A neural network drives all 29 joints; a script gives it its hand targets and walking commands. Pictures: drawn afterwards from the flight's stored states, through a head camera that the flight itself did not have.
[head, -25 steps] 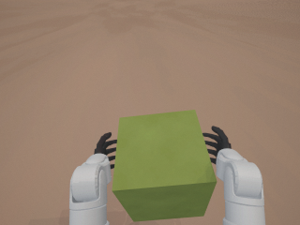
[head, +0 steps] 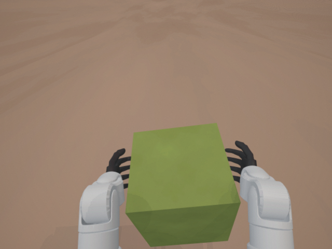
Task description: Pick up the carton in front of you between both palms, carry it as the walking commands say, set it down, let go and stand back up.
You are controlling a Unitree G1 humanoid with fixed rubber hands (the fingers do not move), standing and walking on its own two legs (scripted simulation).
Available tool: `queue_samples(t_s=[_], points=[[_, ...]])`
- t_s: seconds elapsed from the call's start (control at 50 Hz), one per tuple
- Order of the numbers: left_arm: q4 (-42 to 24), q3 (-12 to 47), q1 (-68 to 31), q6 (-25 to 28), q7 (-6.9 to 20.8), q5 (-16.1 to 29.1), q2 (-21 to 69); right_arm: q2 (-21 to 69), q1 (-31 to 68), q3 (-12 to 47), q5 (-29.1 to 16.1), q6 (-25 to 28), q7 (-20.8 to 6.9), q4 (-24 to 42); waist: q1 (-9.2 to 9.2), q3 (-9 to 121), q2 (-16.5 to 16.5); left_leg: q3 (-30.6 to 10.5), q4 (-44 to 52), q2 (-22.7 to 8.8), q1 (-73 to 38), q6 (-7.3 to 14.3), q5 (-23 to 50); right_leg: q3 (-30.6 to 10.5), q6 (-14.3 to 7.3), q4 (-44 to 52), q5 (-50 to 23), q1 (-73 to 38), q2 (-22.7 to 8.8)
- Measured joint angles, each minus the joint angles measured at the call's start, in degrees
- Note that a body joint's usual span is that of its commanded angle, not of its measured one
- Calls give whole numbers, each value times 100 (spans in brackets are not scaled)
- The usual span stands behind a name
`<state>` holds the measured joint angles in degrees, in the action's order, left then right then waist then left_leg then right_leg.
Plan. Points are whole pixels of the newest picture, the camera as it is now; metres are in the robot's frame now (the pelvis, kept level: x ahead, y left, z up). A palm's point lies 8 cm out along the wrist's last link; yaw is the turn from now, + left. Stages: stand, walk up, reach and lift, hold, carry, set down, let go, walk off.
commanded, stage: carry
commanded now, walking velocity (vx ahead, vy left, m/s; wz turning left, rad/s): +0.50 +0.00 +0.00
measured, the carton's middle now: (181, 188) +0.29 +0.00 -0.03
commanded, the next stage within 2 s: none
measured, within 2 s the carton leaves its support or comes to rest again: neither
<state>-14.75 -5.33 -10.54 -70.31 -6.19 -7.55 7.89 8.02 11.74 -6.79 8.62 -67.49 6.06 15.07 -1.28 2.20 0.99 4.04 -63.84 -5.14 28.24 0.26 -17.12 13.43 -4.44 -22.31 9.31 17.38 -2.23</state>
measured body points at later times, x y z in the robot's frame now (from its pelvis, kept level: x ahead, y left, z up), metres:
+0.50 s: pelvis +0.35 +0.05 +0.00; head +0.37 +0.06 +0.45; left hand +0.64 +0.17 +0.06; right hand +0.63 -0.13 +0.07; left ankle +0.39 +0.11 -0.74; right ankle +0.24 -0.09 -0.65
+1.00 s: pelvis +0.67 -0.03 +0.00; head +0.71 -0.05 +0.45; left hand +0.95 +0.12 +0.05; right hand +0.97 -0.18 +0.05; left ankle +0.58 +0.10 -0.66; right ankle +0.73 -0.10 -0.74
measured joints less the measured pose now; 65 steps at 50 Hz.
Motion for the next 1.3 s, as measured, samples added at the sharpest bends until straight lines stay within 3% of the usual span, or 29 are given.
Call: queue_samples(t_s=[0.16,0.3,0.32,0.36,0.42,0.46,0.56,0.68,0.8,0.84,0.88,0.9,0.92,0.96,1.12,1.22,1.3], points=[[-331,31,160,126,3,76,-23,-19,-146,168,-44,127,37,309,63,193,-50,247,2136,-159,787,-171,1105,-155,209,932,409,-1345,44],[-579,36,1,-101,3,36,-3,-3,-30,82,-123,-71,74,582,85,351,-107,768,3612,120,253,72,1622,-237,602,863,1391,-2433,-43],[-591,12,-24,-143,3,21,0,7,32,64,-125,-101,72,547,77,352,-120,879,3780,187,17,99,1512,-238,657,492,1665,-2460,-107],[-492,-94,-103,-186,-4,13,-30,34,163,76,-95,-61,67,291,162,290,-347,1029,3385,328,-51,412,1174,-354,621,-1185,1842,-1940,-434],[-335,-202,-130,-231,-2,-31,14,58,267,18,-82,-67,56,13,195,83,-255,1023,3455,270,-361,486,908,-986,479,-3882,1530,-500,-238],[-304,-152,-122,-222,-9,-49,18,50,218,-12,-94,-53,43,20,197,-20,-209,995,3824,272,-693,461,888,-1036,394,-4425,1151,260,-212],[-354,5,-119,-82,-43,-52,15,24,95,-58,-153,68,36,225,197,-44,-158,868,4610,302,-1489,372,802,-940,455,-3654,434,1431,-364],[-611,67,-77,-98,-91,-32,8,22,86,-41,-169,77,-6,418,130,161,-161,766,5167,335,-2467,177,403,-683,572,-2013,-290,1869,-448],[-565,2,-65,-212,-85,-11,5,28,126,7,-73,-59,-32,341,114,330,-101,700,5140,269,-3426,-175,-432,-243,371,-671,-768,1416,-208],[-424,-5,-119,-206,-68,-17,15,20,137,-21,-40,-91,-32,294,102,313,-17,701,4356,102,-3450,-287,-988,-59,261,-401,-699,1022,-56],[-114,4,-229,-114,-48,-57,35,32,166,-136,-8,-70,-22,166,39,186,146,428,2387,-115,-2668,-286,-978,54,-22,-846,-314,1024,10],[-6,-6,-267,-92,-42,-61,43,32,170,-168,5,-61,-22,114,25,80,132,181,1360,-20,-2155,-269,-1015,58,-94,-876,-181,954,-10],[48,-15,-276,-75,-40,-59,47,30,165,-175,10,-52,-21,84,29,-38,104,22,577,93,-1684,-220,-1012,44,-23,-774,-215,831,-37],[37,-22,-222,-28,-37,-37,40,23,138,-121,3,-17,2,82,42,-228,67,-45,-11,185,-945,-125,-799,27,-29,-419,-200,518,-37],[-372,-65,-23,217,-18,69,4,18,67,128,-38,206,70,370,96,-348,70,160,2501,141,-37,-172,156,-129,45,419,-32,-409,32],[-519,-7,-56,126,-2,46,9,12,47,117,-86,89,118,611,157,-79,115,459,3884,121,-551,-201,1614,-173,207,-22,621,-764,117],[-379,-93,-146,-61,6,-53,17,39,179,63,-50,19,64,295,120,250,-274,673,3829,254,-887,110,861,-324,373,-554,1077,-833,-85]])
